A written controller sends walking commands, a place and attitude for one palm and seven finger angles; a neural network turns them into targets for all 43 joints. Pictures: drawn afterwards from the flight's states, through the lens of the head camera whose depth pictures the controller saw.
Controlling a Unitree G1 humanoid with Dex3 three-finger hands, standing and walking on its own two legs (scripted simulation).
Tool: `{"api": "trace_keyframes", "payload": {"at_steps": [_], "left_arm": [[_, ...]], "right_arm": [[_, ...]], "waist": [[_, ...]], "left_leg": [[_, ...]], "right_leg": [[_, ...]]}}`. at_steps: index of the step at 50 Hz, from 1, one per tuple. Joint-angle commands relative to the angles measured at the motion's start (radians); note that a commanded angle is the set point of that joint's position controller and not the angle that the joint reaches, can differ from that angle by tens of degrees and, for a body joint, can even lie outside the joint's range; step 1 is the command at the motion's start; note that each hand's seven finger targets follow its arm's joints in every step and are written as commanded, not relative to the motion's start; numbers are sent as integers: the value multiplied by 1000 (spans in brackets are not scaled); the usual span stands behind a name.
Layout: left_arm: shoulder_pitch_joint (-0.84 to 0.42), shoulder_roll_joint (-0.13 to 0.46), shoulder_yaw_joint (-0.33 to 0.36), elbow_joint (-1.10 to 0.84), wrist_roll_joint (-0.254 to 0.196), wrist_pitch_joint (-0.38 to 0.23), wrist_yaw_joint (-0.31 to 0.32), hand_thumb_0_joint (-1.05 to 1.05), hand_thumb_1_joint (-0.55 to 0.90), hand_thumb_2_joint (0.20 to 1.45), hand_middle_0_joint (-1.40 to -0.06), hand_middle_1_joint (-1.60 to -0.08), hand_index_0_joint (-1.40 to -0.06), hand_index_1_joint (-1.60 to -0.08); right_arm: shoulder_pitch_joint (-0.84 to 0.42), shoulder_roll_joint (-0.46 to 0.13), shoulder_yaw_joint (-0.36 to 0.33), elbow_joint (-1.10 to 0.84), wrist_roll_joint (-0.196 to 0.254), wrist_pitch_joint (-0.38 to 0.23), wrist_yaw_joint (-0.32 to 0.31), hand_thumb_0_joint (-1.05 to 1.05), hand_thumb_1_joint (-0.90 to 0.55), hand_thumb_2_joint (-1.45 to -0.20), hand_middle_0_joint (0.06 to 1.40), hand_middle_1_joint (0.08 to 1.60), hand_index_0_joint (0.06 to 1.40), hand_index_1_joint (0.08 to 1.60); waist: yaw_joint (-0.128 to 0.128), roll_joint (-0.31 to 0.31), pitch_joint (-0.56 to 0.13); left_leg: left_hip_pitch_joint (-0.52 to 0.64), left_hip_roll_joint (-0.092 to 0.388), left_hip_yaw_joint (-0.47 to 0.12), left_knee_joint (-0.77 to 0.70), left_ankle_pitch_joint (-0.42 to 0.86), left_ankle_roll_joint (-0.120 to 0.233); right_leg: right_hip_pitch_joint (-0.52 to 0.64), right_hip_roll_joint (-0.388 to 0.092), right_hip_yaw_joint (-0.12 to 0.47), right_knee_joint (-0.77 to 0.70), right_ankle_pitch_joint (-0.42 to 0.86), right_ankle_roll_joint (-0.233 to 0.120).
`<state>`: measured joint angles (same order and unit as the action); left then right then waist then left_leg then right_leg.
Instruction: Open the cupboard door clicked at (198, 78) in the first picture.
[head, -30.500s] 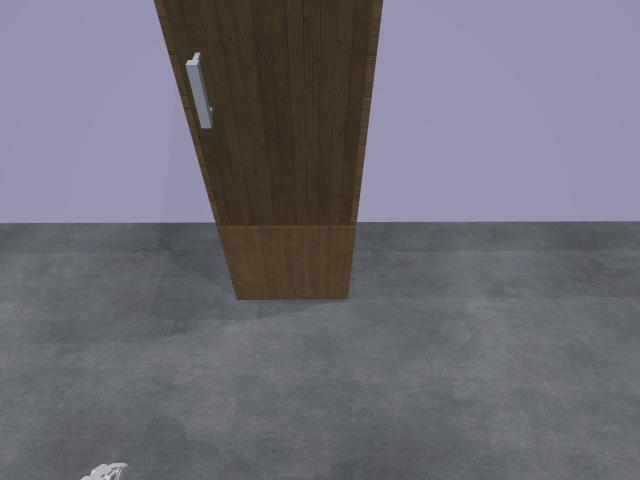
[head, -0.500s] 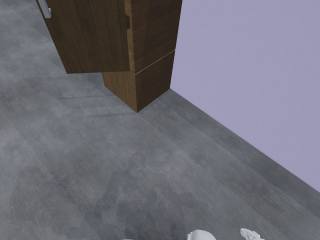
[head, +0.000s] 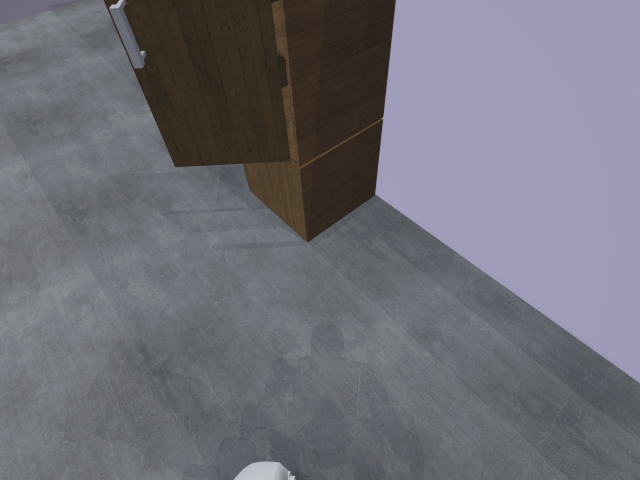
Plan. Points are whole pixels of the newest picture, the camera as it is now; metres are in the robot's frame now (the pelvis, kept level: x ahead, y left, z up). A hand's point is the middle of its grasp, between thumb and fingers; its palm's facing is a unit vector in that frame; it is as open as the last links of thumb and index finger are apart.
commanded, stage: take the last steps up to it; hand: left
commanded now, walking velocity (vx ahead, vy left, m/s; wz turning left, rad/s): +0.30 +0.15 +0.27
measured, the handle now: (130, 34) +1.00 +0.48 +0.08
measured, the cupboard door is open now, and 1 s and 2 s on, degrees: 51 51 51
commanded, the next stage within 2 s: come to a stop and stand still in 1.16 s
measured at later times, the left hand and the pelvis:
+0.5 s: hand out of the picture +0.06 +0.29 -0.17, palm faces +0.18 -0.96 -0.19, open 7.4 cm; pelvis +0.09 +0.11 +0.00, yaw +6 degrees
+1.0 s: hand (160, 347) +0.34 +0.30 -0.16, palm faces +0.15 -0.96 -0.21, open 7.1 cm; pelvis +0.28 +0.11 +0.00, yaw +6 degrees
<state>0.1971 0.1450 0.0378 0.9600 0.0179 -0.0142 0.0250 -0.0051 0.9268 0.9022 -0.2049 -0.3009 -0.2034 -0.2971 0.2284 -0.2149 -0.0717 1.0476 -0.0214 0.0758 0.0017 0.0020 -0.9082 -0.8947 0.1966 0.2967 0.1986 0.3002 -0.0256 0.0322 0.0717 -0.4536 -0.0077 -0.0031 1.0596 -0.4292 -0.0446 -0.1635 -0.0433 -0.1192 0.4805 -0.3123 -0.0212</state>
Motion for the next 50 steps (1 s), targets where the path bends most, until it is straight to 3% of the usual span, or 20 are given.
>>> {"api": "trace_keyframes", "payload": {"at_steps": [1,6,10,13,14,15,16,18,20,22,26,35,37,38,39,40,41,43,46,50], "left_arm": [[124,184,50,-8,4,-30,3,0,900,900,-200,-300,-200,-300],[182,209,60,41,12,-41,-7,0,900,900,-200,-300,-200,-300],[186,231,64,65,17,-40,-15,0,900,900,-200,-300,-200,-300],[125,242,65,64,9,-32,-21,0,900,900,-200,-300,-200,-300],[115,204,56,52,6,-28,-28,0,900,900,-200,-300,-200,-300],[104,132,41,15,-1,-28,-38,0,900,900,-200,-300,-200,-300],[9,120,29,-29,5,-26,-30,0,900,900,-200,-300,-200,-300],[-33,112,30,-12,1,-22,-28,0,900,900,-200,-300,-200,-300],[46,105,28,36,9,-14,-40,0,900,900,-200,-300,-200,-300],[78,88,25,49,9,-7,-40,0,900,900,-200,-300,-200,-300],[33,82,23,34,7,-1,-39,0,900,900,-200,-300,-200,-300],[-161,73,18,-54,3,-8,-46,0,900,900,-200,-300,-200,-300],[-68,84,25,-35,2,-13,-45,0,900,900,-200,-300,-200,-300],[60,105,35,2,4,-22,-41,0,900,900,-200,-300,-200,-300],[217,168,54,46,8,-34,-33,0,900,900,-200,-300,-200,-300],[338,260,78,75,5,-37,-20,0,900,900,-200,-300,-200,-300],[298,267,78,67,-13,-36,-15,0,900,900,-200,-300,-200,-300],[105,166,50,16,-13,-36,-6,0,900,900,-200,-300,-200,-300],[48,98,33,17,-5,-57,-9,0,900,900,-200,-300,-200,-300],[108,94,40,57,2,-75,-18,0,900,900,-200,-300,-200,-300]], "right_arm": [[-85,-38,-7,-89,-1,-35,19,0,-900,-900,200,300,200,300],[-171,-35,-1,-128,1,-50,35,0,-900,-900,200,300,200,300],[-189,-23,11,-150,5,-62,47,0,-900,-900,200,300,200,300],[-29,-51,10,-106,1,-80,37,0,-900,-900,200,300,200,300],[95,-122,-6,-71,-2,-89,24,0,-900,-900,200,300,200,300],[227,-231,-39,-46,-13,-95,11,0,-900,-900,200,300,200,300],[304,-263,-38,-27,-13,-91,-5,0,-900,-900,200,300,200,300],[178,-181,-15,-54,-6,-101,-22,0,-900,-900,200,300,200,300],[94,-109,9,-73,-5,-122,-22,0,-900,-900,200,300,200,300],[110,-89,19,-55,-2,-139,-22,0,-900,-900,200,300,200,300],[153,-74,18,-19,-1,-147,-23,0,-900,-900,200,300,200,300],[268,-66,31,71,-13,-142,-29,0,-900,-900,200,300,200,300],[260,-78,32,83,-9,-140,-32,0,-900,-900,200,300,200,300],[241,-84,31,82,-2,-140,-32,0,-900,-900,200,300,200,300],[227,-73,29,69,12,-143,-27,0,-900,-900,200,300,200,300],[253,-36,28,37,24,-148,-23,0,-900,-900,200,300,200,300],[189,-59,20,24,20,-135,-21,0,-900,-900,200,300,200,300],[95,-16,17,0,5,-118,-12,0,-900,-900,200,300,200,300],[191,41,21,41,-7,-89,0,0,-900,-900,200,300,200,300],[130,71,19,10,-5,-91,11,0,-900,-900,200,300,200,300]], "waist": [[70,-158,-12],[98,-188,13],[92,-216,3],[0,-166,-29],[-57,-17,-95],[-107,273,-158],[-139,237,-141],[-69,132,-58],[0,63,-13],[23,48,-21],[35,11,-13],[0,25,63],[52,8,32],[112,-13,-28],[170,-91,-120],[183,-294,-222],[164,-219,-175],[83,-89,6],[9,-143,-26],[26,-118,-38]], "left_leg": [[-142,54,8,-25,43,-13],[-153,71,45,-205,37,-7],[5,41,99,-383,39,15],[335,-20,188,-595,156,34],[537,50,105,-638,123,67],[673,310,-277,-715,88,169],[638,402,-388,-793,151,256],[467,375,-323,-825,154,272],[367,305,-180,-860,241,225],[386,268,-98,-864,440,221],[424,257,-46,-874,574,235],[439,261,-2,-810,668,212],[404,238,30,-683,835,189],[344,199,53,-528,858,158],[166,128,99,-295,704,114],[-90,-33,137,51,35,61],[-139,6,21,237,-134,66],[-153,107,-44,201,44,62],[-17,127,12,21,144,30],[-27,110,62,-203,187,6]], "right_leg": [[116,-316,210,-235,231,-102],[169,-354,184,-259,157,-110],[86,-348,128,-221,153,-86],[-86,-272,14,-84,149,-27],[-199,-211,-50,134,145,6],[-433,-68,-113,445,-222,60],[-538,-47,-2,649,-315,36],[-571,-104,101,785,-170,13],[-488,-123,98,742,-54,19],[-468,-106,86,692,7,30],[-474,-95,72,557,72,39],[-339,-34,20,229,79,-10],[-166,17,-14,161,79,-32],[23,28,-7,86,124,-48],[288,-91,150,45,149,-107],[490,-388,592,-97,250,-244],[343,-459,690,-207,137,-280],[28,-364,477,-276,-13,-201],[-119,-249,219,-322,59,-125],[-44,-219,173,-310,226,-135]]}}
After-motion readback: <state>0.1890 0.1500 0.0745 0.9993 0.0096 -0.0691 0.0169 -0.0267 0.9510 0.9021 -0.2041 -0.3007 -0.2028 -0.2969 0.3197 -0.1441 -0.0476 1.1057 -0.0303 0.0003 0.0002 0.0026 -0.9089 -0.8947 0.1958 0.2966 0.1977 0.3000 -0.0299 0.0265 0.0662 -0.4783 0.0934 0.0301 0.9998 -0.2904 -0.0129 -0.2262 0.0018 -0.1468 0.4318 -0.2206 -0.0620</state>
